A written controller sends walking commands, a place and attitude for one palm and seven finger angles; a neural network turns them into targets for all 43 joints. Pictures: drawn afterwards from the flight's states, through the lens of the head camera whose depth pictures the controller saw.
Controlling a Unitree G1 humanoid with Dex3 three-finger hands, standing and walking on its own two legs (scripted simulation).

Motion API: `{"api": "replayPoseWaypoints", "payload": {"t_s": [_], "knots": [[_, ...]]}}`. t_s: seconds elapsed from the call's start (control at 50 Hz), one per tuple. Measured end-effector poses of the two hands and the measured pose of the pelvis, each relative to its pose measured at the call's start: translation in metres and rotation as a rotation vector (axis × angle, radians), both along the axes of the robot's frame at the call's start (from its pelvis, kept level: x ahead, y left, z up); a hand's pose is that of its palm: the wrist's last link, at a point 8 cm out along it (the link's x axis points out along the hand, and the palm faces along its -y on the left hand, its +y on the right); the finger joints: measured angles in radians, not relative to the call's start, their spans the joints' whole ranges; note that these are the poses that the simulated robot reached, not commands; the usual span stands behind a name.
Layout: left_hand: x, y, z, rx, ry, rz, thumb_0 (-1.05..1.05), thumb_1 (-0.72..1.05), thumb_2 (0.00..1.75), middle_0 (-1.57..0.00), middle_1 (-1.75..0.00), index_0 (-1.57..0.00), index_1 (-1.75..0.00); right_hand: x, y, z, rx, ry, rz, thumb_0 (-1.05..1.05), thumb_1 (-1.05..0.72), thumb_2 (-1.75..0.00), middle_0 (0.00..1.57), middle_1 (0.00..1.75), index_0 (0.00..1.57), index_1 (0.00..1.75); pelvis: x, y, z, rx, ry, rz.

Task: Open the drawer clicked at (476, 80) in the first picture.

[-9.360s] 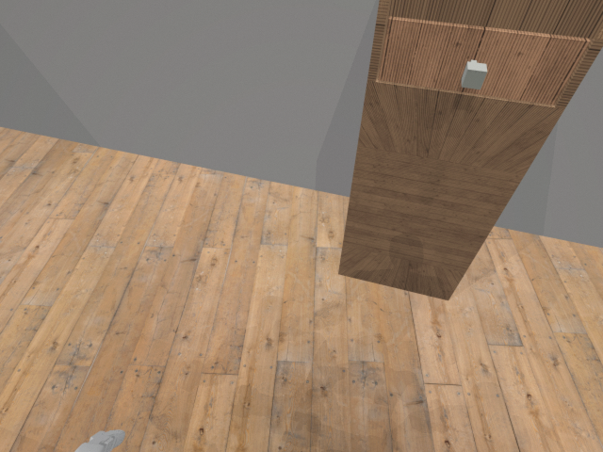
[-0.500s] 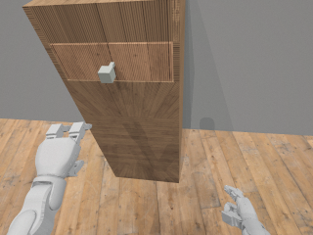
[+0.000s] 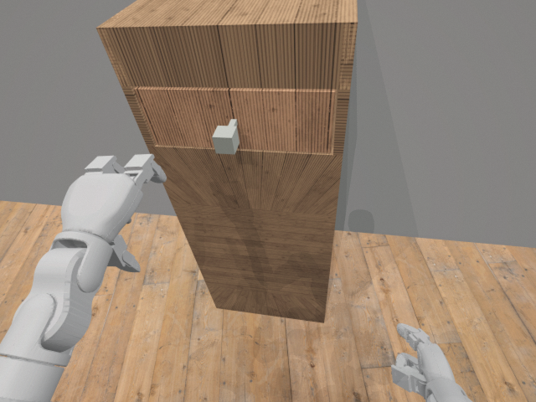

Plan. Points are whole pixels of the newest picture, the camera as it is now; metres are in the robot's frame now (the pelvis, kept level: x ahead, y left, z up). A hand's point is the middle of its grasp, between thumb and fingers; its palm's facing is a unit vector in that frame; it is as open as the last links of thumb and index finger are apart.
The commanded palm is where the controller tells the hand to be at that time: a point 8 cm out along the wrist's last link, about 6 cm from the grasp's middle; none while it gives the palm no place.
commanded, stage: raise the hand with hooked fingers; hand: left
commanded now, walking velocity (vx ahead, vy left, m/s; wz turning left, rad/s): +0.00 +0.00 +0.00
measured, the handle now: (229, 133) +0.54 +0.16 +0.12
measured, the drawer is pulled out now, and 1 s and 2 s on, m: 0.00 0.00 0.00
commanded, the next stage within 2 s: move the hooked fingers above the handle in 0.76 s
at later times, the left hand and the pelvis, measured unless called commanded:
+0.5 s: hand (115, 188) +0.31 +0.25 +0.20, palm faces +0.05 -0.03 -1.00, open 13.8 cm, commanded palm +0.27 +0.24 +0.27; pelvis -0.01 +0.00 +0.00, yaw +0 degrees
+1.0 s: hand (144, 200) +0.29 +0.20 +0.19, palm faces +0.05 +0.00 -1.00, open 13.8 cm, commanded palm +0.28 +0.22 +0.27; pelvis -0.02 -0.02 +0.00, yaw +1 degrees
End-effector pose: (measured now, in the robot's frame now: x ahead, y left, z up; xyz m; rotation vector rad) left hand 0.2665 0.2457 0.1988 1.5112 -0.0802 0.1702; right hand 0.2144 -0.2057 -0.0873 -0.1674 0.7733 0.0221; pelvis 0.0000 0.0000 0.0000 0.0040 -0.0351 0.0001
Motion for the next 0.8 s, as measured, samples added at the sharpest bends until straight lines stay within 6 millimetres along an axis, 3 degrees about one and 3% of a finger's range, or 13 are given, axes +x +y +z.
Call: {"api": "replayPoseWaypoints", "payload": {"t_s": [0.16,0.34,0.4,0.56,0.66,0.74,0.8], "knots": [[0.009,0.003,0.042,0.038,0.003,-0.04,0.0,-0.45,0.32,-0.31,-1.17,-0.32,-1.17,0.011,0.03,0.01,0.043,-0.033,0.074,0.01,-0.9,-0.9,0.2,0.3,0.2,0.3,-0.002,0.008,0.003,-0.003,-0.012,0.003],[0.018,0.019,0.073,0.055,0.017,0.004,0.0,-0.49,0.3,-0.32,-1.2,-0.32,-1.2,-0.011,0.02,-0.004,0.016,0.048,0.094,0.01,-0.9,-0.9,0.2,0.3,0.2,0.3,-0.009,0.006,0.003,-0.004,-0.002,0.017],[0.019,0.017,0.073,0.04,0.039,-0.007,0.0,-0.49,0.3,-0.31,-1.2,-0.32,-1.2,-0.021,0.011,-0.007,0.014,0.066,0.073,0.01,-0.9,-0.9,0.2,0.3,0.2,0.3,-0.01,0.005,0.003,-0.004,0.002,0.013],[0.012,-0.01,0.047,0.038,0.107,-0.129,0.0,-0.49,0.3,-0.32,-1.2,-0.32,-1.2,-0.039,-0.014,-0.009,-0.012,0.078,0.03,0.01,-0.9,-0.9,0.2,0.3,0.2,0.3,-0.012,-0.001,0.003,-0.002,0.001,0.003],[0.005,-0.016,0.061,0.047,0.011,-0.157,0.0,-0.49,0.3,-0.32,-1.2,-0.33,-1.2,-0.043,-0.023,-0.011,-0.023,0.082,0.026,0.01,-0.9,-0.9,0.2,0.3,0.2,0.3,-0.014,-0.007,0.003,-0.002,-0.003,0.007],[0.006,-0.005,0.074,0.031,-0.042,-0.066,0.0,-0.49,0.3,-0.32,-1.2,-0.33,-1.2,-0.041,-0.024,-0.014,-0.008,0.087,0.034,0.01,-0.9,-0.9,0.2,0.3,0.19,0.29,-0.017,-0.012,0.002,0.0,-0.001,0.01],[0.008,0.001,0.073,0.02,-0.017,0.01,0.0,-0.49,0.3,-0.32,-1.2,-0.32,-1.2,-0.037,-0.023,-0.014,0.011,0.078,0.039,0.01,-0.9,-0.9,0.2,0.3,0.19,0.29,-0.019,-0.015,0.002,0.002,0.002,0.011]]}}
